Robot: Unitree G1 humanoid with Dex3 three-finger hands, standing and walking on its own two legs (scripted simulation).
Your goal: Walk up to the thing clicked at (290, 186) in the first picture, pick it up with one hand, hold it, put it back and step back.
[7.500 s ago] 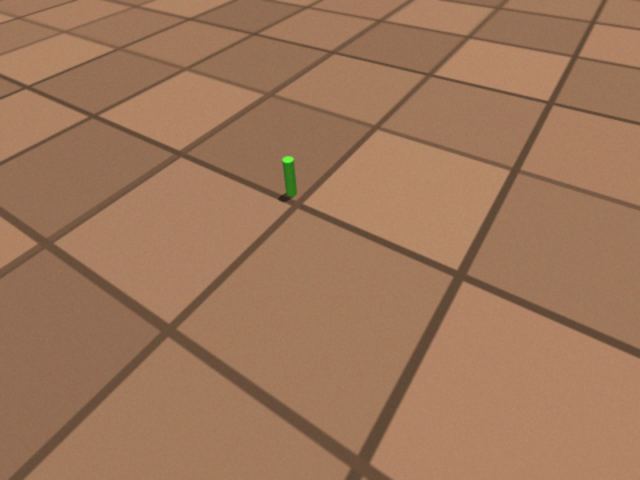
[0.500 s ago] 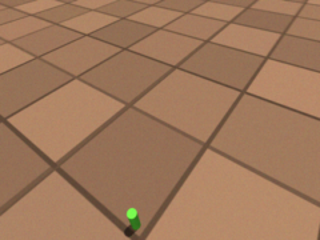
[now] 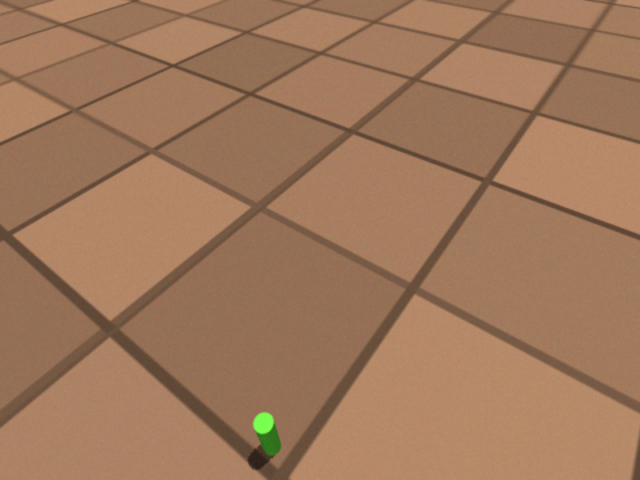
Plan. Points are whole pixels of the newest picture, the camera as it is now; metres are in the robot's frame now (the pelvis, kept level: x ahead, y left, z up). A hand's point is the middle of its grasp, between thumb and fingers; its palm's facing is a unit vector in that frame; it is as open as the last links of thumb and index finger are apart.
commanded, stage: stand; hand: left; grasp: from the side
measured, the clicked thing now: (268, 435) +0.39 +0.19 -0.68
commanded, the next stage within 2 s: go down in 0.34 s
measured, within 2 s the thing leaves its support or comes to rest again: neither
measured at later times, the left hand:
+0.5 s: hand out of the picture +0.08 +0.25 -0.16, palm faces +0.01 -0.94 -0.34, open 7.5 cm
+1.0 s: hand out of the picture +0.16 +0.28 -0.20, palm faces +0.06 -0.95 -0.32, open 16.4 cm
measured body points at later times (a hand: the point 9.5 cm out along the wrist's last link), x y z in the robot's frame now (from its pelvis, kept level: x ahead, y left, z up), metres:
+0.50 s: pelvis +0.00 +0.00 +0.00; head +0.03 +0.00 +0.45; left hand +0.08 +0.30 -0.13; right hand +0.09 -0.30 -0.13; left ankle +0.01 +0.13 -0.75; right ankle +0.00 -0.14 -0.75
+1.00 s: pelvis +0.00 +0.01 -0.06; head +0.08 +0.02 +0.38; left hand +0.15 +0.33 -0.17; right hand +0.13 -0.26 -0.16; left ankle +0.01 +0.13 -0.75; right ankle +0.00 -0.14 -0.75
